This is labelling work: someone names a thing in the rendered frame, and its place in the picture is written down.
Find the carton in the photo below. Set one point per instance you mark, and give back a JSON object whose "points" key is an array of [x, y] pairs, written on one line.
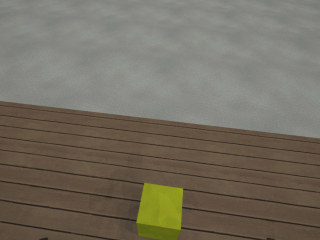
{"points": [[160, 212]]}

